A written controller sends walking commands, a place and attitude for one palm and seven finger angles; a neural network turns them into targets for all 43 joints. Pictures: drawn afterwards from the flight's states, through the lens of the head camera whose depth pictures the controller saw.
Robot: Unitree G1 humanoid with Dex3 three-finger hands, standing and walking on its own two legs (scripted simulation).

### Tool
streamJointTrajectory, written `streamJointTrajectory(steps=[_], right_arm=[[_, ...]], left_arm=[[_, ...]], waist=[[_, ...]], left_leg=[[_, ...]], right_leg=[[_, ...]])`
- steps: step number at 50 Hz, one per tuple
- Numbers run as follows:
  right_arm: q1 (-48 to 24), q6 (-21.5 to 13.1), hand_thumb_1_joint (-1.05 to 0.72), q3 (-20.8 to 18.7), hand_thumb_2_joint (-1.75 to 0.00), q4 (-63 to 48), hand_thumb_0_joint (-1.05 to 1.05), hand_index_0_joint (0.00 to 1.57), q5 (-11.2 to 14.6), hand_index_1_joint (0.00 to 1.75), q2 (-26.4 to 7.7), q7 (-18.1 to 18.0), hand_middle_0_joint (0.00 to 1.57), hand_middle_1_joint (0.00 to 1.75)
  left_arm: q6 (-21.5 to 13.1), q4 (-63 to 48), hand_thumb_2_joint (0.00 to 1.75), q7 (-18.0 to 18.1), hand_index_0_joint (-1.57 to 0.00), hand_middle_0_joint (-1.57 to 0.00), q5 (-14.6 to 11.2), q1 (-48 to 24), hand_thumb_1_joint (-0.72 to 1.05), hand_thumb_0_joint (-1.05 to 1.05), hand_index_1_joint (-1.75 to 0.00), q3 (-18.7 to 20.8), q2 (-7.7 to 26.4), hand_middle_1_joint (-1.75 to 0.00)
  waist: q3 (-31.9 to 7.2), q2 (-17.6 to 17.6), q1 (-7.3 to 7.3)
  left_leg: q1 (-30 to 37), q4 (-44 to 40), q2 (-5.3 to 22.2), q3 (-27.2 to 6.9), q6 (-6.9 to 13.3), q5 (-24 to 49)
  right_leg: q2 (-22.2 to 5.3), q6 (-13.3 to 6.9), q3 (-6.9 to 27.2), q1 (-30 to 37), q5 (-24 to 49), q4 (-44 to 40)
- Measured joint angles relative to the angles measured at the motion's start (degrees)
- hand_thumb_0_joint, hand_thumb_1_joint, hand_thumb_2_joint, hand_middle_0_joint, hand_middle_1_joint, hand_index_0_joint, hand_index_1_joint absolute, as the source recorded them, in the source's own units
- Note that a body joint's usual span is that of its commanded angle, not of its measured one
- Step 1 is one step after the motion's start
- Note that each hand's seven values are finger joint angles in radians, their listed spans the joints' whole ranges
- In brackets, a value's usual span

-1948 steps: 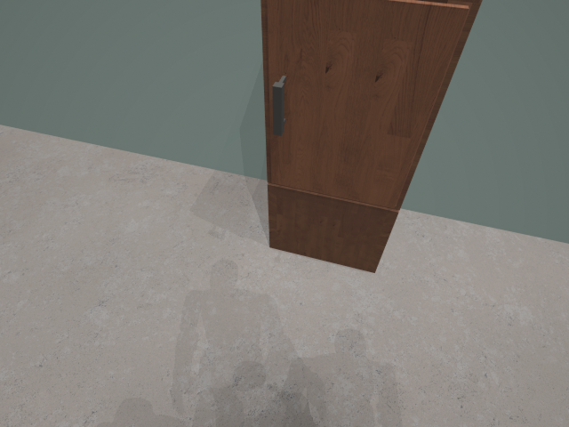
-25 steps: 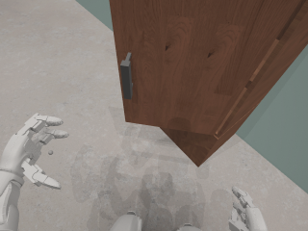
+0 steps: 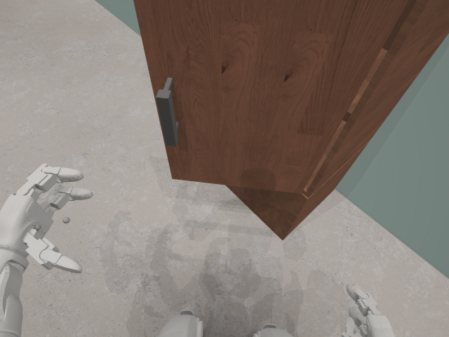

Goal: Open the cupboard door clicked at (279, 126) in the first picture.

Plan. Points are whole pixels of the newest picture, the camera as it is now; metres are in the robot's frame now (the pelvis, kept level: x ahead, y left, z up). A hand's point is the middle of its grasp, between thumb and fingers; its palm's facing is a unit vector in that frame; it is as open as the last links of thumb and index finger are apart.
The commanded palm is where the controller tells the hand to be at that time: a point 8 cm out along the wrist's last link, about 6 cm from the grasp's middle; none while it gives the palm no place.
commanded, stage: raise the hand with hooked fingers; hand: left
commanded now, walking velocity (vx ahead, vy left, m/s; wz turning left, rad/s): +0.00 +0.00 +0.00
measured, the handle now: (170, 113) +0.55 +0.15 +0.04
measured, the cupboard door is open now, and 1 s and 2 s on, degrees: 42 42 42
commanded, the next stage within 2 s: move the hooked fingers beside the handle in 0.08 s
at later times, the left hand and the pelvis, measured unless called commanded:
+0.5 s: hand (86, 195) +0.33 +0.26 +0.05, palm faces -0.07 -1.00 -0.03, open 14.0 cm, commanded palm +0.31 +0.31 +0.06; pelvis +0.00 -0.02 -0.01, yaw +0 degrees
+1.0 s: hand (109, 163) +0.40 +0.24 +0.05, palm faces -0.08 -1.00 -0.02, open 14.0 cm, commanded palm +0.38 +0.29 +0.05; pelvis +0.01 +0.00 -0.01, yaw -1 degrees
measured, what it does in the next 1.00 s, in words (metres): stands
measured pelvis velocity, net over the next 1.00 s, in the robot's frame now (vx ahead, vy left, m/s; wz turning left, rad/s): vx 0.01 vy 0.00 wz -0.02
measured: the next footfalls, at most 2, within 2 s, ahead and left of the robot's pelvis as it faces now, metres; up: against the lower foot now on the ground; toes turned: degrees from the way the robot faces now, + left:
none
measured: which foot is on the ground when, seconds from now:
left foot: down 0.00-1.00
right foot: down 0.00-1.00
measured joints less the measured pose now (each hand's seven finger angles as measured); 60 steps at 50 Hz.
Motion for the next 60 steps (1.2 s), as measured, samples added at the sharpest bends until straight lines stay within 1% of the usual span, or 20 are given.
streamJointTrajectory(steps=[12,19,24,29,35,41,52,60], right_arm=[[-1.18,-0.04,-0.90,0.46,-0.89,-0.15,0.01,0.20,0.21,0.30,0.12,-0.47,0.20,0.30],[-1.55,0.28,-0.90,0.63,-0.89,1.20,0.01,0.20,0.25,0.30,-0.41,-1.32,0.20,0.30],[-1.31,1.27,-0.90,0.58,-0.89,1.70,0.01,0.20,0.29,0.30,-0.33,-1.22,0.20,0.30],[-0.13,2.43,-0.90,0.31,-0.89,1.40,0.01,0.20,0.30,0.30,-0.26,-0.74,0.20,0.30],[1.39,3.65,-0.90,0.06,-0.89,1.83,0.01,0.20,0.37,0.30,-0.46,-0.50,0.20,0.30],[1.67,4.79,-0.90,-0.15,-0.89,2.91,0.01,0.20,0.14,0.30,-0.21,-0.32,0.20,0.30],[1.59,7.21,-0.90,0.10,-0.89,2.78,0.01,0.20,-0.34,0.30,0.56,0.43,0.20,0.30],[1.84,9.30,-0.90,0.17,-0.89,3.20,0.00,0.20,-0.58,0.30,0.59,0.86,0.20,0.30]], left_arm=[[0.20,1.80,0.30,-0.82,-0.30,-0.30,-0.30,-1.03,-0.50,-0.01,-1.20,-0.17,-0.03,-1.20],[0.06,7.85,0.30,-1.16,-0.30,-0.30,0.74,-8.24,-0.50,-0.01,-1.20,-0.16,1.16,-1.20],[0.55,11.26,0.30,-1.65,-0.30,-0.30,1.58,-12.29,-0.50,-0.01,-1.20,0.16,2.33,-1.20],[0.59,13.21,0.30,-1.40,-0.30,-0.30,1.90,-13.89,-0.50,-0.01,-1.20,1.27,3.19,-1.20],[-0.08,16.38,0.30,-0.44,-0.30,-0.30,2.62,-16.86,-0.50,-0.01,-1.20,1.06,3.50,-1.20],[-1.03,17.81,0.30,0.75,-0.30,-0.30,3.96,-19.92,-0.50,-0.01,-1.20,-0.07,2.65,-1.20],[-1.62,22.14,0.30,5.02,-0.30,-0.30,6.83,-25.88,-0.50,-0.01,-1.20,-1.75,1.67,-1.20],[-3.03,26.61,0.30,6.59,-0.30,-0.30,8.31,-30.23,-0.50,-0.01,-1.20,-2.13,1.92,-1.20]], waist=[[-0.36,0.35,0.43],[0.04,0.13,0.53],[-0.06,-0.19,-0.35],[-0.35,-0.27,-1.35],[-0.40,-0.27,-1.73],[-0.42,-0.37,-2.15],[-0.62,-0.28,-3.14],[-0.72,-0.35,-3.50]], left_leg=[[-0.47,0.71,0.49,-0.61,-0.89,-0.30],[-2.24,2.36,0.66,-1.32,-1.27,-0.73],[-3.11,2.79,0.97,-1.02,-1.34,-0.96],[-3.38,2.59,1.25,-0.34,-1.21,-1.13],[-4.21,2.61,1.07,-0.08,-0.87,-1.19],[-4.95,2.70,0.79,0.13,-0.48,-1.24],[-4.97,1.94,0.50,0.84,0.05,-1.08],[-5.94,2.50,0.55,0.92,0.11,-1.25]], right_leg=[[0.51,-0.85,-0.52,-0.53,-0.63,0.99],[0.68,-1.29,-1.19,-2.05,-1.26,2.54],[0.94,-1.37,-0.86,-3.14,-1.35,3.04],[1.17,-1.22,-0.15,-3.76,-1.24,2.92],[0.99,-0.89,0.11,-4.60,-1.21,2.91],[0.71,-0.50,0.32,-5.30,-1.17,2.91],[0.43,0.11,1.04,-5.50,-0.78,2.17],[0.45,0.16,1.13,-6.51,-0.93,2.75]])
